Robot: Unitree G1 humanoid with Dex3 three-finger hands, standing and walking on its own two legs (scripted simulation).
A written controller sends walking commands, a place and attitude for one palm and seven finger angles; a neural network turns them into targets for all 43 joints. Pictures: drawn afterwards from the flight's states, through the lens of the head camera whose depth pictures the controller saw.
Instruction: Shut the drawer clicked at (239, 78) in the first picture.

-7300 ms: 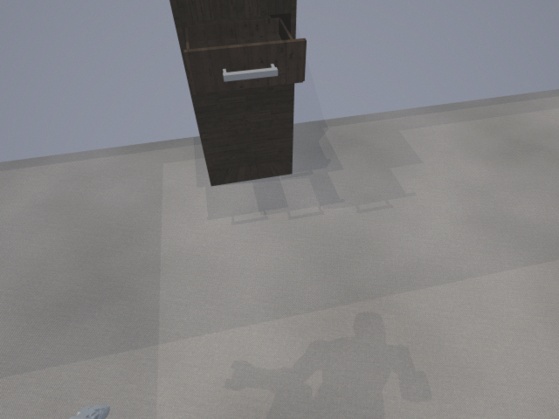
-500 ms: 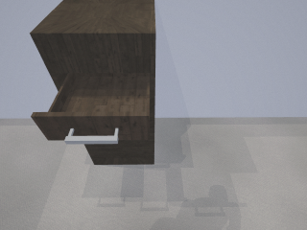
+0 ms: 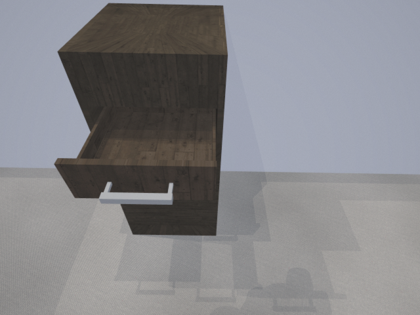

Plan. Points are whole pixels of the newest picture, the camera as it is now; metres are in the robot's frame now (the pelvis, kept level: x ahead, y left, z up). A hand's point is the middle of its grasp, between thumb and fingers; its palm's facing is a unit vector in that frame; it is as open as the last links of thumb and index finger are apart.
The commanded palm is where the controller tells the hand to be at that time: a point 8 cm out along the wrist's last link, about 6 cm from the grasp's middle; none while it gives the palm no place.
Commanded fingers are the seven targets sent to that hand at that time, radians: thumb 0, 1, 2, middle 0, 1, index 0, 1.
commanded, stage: look again from close up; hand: left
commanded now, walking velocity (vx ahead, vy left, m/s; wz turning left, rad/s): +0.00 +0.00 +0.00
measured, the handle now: (138, 192) +0.41 +0.21 -0.04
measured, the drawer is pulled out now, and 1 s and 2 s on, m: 0.24 0.24 0.24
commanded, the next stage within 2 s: shuffle to correct the standing spot in 0.24 s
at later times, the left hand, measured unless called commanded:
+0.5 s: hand out of the picture -0.03 +0.20 -0.17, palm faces -0.01 -0.98 -0.20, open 7.4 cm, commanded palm none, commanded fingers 0.00 0.90 0.90 -0.20 -0.30 -0.20 -0.30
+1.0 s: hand out of the picture +0.07 +0.17 -0.17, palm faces -0.02 -0.98 -0.21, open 7.3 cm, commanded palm none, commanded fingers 0.00 0.90 0.90 -0.20 -0.30 -0.20 -0.30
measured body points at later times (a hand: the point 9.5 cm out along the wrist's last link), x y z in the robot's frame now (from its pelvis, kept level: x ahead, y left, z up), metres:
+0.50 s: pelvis -0.01 +0.02 +0.01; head -0.01 +0.02 +0.46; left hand -0.03 +0.25 -0.15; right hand -0.01 -0.21 -0.15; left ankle +0.02 +0.11 -0.73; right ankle -0.02 -0.12 -0.73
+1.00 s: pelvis +0.07 +0.00 +0.00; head +0.08 -0.02 +0.45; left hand +0.08 +0.22 -0.15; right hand +0.03 -0.21 -0.17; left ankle +0.03 +0.11 -0.73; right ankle +0.08 -0.11 -0.73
